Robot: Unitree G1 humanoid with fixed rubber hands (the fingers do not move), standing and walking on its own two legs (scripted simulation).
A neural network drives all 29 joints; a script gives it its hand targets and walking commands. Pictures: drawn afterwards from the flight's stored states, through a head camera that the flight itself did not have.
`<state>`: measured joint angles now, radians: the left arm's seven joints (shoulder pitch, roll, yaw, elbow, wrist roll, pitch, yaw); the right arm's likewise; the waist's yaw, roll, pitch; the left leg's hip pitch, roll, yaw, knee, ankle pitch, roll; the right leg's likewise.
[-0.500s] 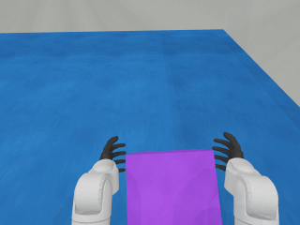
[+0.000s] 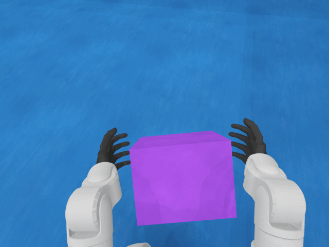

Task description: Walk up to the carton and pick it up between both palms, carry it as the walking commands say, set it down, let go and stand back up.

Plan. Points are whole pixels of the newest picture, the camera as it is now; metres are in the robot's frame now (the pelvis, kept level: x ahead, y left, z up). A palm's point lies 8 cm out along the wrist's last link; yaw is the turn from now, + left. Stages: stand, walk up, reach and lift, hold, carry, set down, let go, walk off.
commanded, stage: carry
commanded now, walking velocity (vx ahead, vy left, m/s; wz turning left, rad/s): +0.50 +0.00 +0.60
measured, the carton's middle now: (180, 170) +0.30 +0.00 -0.03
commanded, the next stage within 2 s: none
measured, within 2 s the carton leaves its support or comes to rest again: neither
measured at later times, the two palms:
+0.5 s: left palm (119, 46) +0.62 +0.18 +0.11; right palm (208, 21) +0.74 -0.09 +0.11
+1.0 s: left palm (120, 2) +0.95 +0.24 +0.08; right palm out of the picture +1.14 +0.02 +0.11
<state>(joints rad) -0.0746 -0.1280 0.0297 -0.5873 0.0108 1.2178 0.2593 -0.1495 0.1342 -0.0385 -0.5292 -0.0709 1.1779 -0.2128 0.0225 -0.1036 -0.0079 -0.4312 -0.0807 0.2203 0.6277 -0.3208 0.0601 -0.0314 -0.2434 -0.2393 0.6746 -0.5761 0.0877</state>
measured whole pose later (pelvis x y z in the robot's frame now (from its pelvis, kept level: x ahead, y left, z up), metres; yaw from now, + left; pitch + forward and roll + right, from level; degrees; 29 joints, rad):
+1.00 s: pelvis +0.83 -0.02 +0.02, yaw +39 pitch +3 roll +3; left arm -0.07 -0.13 0.01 -0.43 0.07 1.20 0.24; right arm -0.19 0.14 -0.05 -0.44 -0.09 1.21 -0.23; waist -0.05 -0.04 0.03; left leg -0.44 -0.02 0.06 1.04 -0.50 0.00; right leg -0.31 -0.13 -0.16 0.65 -0.38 0.00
